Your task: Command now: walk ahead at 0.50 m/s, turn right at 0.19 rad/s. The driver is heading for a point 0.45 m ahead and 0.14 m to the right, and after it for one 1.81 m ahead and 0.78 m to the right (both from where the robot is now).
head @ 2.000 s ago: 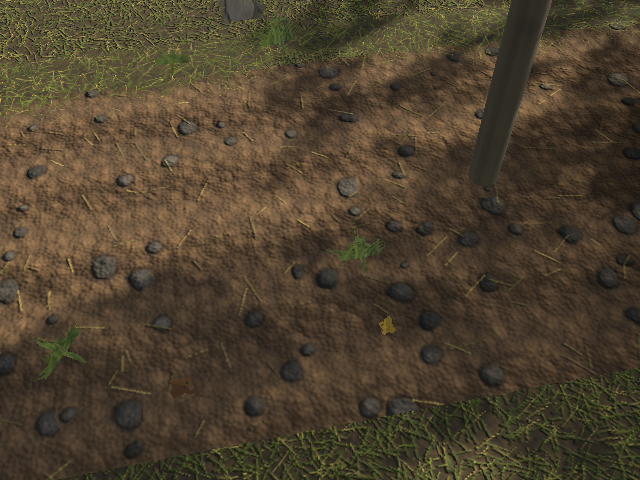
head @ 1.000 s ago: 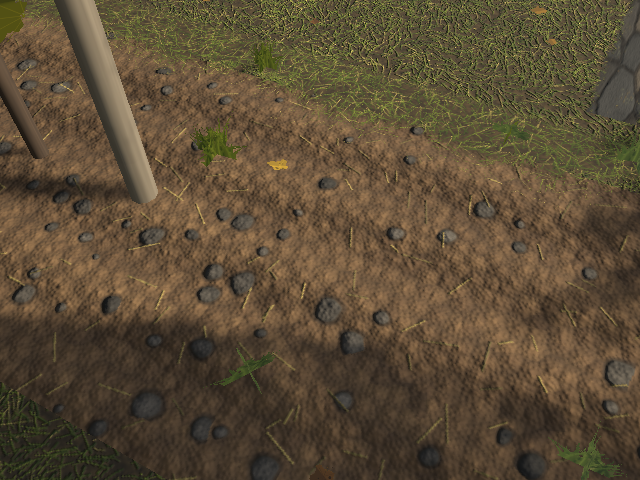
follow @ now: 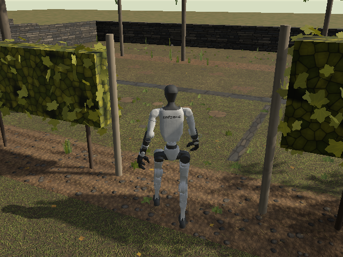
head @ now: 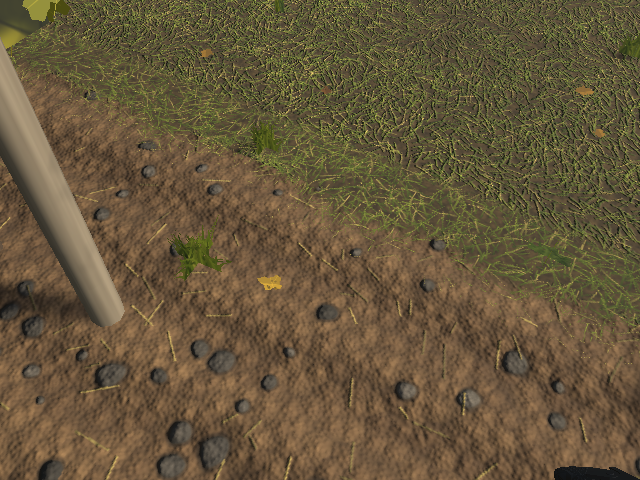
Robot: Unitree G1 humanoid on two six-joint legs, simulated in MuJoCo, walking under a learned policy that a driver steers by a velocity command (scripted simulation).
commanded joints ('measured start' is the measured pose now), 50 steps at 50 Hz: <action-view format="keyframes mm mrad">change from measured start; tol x32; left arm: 1 31 185 43 -25 -6 11 11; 50 -186 181 72 -333 15 94 43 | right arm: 1 -86 -104 -23 -93 3 -29 14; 6 405 -259 -82 23 -27 -26 -9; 50 23 -139 -36 -66 -18 49 -55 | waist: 1 -38 -97 55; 6 -201 268 -452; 23 -157 -9 75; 33 3 -137 -486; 50 -73 -171 -134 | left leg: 1 19 -22 -11 -62 -84 22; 4 565 -3 -18 -51 -103 98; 6 1043 353 -677 -201 -334 283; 13 452 177 -75 -408 -133 171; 25 664 206 206 -384 50 148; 29 685 175 255 -8 679 87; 30 593 127 273 207 587 41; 32 -16 -159 114 899 -763 -95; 50 89 -85 -80 203 -298 -97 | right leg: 1 5 -323 185 26 339 -146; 4 -153 -215 128 435 498 -81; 7 -780 -77 171 1093 -264 -1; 26 -729 -159 -12 439 214 -18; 30 -230 1 -87 306 266 -106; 32 326 -446 694 278 854 -427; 38 -240 -258 333 129 663 -262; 50 -257 -193 410 172 283 -183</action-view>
